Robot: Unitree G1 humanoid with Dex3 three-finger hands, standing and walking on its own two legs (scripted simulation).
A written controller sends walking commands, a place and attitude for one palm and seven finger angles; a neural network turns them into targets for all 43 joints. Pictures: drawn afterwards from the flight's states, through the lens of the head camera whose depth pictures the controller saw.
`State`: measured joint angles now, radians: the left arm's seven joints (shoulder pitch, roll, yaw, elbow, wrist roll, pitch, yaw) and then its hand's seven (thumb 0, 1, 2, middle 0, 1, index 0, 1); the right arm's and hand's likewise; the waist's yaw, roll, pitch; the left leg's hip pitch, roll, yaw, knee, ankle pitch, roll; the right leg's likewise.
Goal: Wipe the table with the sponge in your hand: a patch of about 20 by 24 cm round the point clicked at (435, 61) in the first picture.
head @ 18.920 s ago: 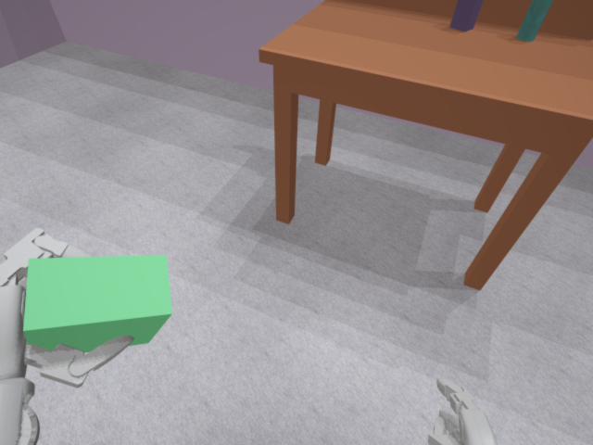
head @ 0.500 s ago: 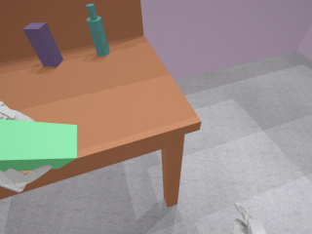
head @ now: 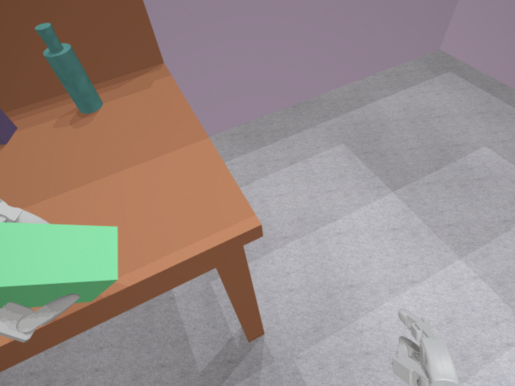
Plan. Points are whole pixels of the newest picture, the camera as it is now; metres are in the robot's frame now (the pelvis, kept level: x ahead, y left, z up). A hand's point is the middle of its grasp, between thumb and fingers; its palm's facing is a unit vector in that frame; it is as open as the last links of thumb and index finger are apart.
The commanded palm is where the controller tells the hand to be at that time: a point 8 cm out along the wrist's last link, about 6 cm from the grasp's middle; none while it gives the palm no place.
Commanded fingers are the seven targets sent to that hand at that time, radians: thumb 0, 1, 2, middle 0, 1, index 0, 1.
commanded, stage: shuffle to correct the standing spot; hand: left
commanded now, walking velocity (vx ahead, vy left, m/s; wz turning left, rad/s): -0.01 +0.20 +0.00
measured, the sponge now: (68, 268) +0.23 +0.22 +0.15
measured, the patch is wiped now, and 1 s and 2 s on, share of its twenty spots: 0.00 0.00 0.00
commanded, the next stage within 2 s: come to a stop and stand still in 0.64 s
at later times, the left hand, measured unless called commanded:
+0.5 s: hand (3, 285) +0.21 +0.28 +0.16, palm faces +0.34 -0.76 -0.56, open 10.4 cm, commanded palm +0.14 +0.32 +0.16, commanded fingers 0.00 0.10 1.30 -1.20 -1.60 -1.20 -1.60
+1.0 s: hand out of the picture +0.12 +0.45 +0.15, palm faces +0.51 -0.80 -0.32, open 10.4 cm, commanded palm +0.06 +0.47 +0.16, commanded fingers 0.00 0.10 1.30 -1.20 -1.60 -1.20 -1.60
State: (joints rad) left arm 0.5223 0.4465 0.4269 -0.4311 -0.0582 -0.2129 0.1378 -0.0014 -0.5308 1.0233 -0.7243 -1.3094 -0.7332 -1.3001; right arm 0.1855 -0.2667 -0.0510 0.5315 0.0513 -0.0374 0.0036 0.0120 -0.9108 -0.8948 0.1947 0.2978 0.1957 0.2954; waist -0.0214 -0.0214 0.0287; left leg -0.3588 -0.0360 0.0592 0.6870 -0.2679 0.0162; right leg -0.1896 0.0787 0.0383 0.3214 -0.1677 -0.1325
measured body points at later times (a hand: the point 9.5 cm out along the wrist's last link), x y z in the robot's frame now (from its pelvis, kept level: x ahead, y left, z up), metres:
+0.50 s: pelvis -0.01 +0.04 +0.00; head +0.04 +0.01 +0.44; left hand +0.18 +0.32 +0.19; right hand +0.19 -0.20 -0.10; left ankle -0.06 +0.18 -0.72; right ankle -0.01 +0.01 -0.75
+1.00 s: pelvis -0.08 +0.18 -0.01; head -0.09 +0.19 +0.44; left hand +0.09 +0.49 +0.16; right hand +0.08 +0.00 -0.10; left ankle -0.09 +0.26 -0.75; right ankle -0.06 +0.07 -0.70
